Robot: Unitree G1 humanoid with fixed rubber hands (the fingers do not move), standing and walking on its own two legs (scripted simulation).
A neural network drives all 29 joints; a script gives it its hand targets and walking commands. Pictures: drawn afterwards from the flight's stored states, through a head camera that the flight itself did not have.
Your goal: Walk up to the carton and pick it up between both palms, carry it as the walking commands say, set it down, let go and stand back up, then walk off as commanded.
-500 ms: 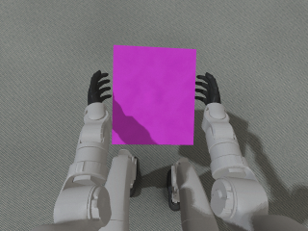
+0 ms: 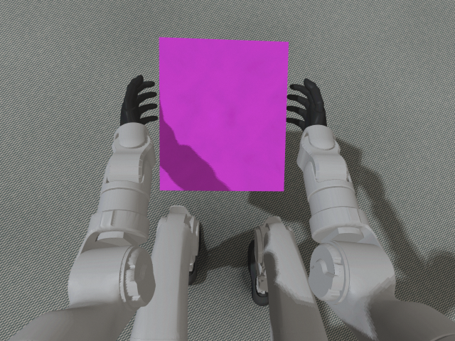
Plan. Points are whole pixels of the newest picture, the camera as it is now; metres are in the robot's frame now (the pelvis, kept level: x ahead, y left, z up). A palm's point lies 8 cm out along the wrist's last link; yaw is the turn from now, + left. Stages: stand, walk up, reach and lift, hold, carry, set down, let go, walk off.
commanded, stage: set down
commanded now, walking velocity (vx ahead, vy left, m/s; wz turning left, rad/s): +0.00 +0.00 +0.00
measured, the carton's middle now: (222, 121) +0.49 +0.03 -0.19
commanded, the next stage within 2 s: none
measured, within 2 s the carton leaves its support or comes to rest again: neither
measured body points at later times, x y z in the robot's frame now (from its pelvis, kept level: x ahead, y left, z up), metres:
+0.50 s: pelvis -0.01 +0.00 -0.06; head +0.29 +0.03 +0.28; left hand +0.48 +0.19 -0.18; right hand +0.49 -0.13 -0.17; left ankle +0.12 +0.10 -0.52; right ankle +0.07 -0.13 -0.52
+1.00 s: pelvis -0.02 +0.00 -0.11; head +0.34 +0.02 +0.16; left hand +0.50 +0.19 -0.28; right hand +0.52 -0.12 -0.26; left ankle +0.12 +0.10 -0.52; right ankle +0.07 -0.13 -0.52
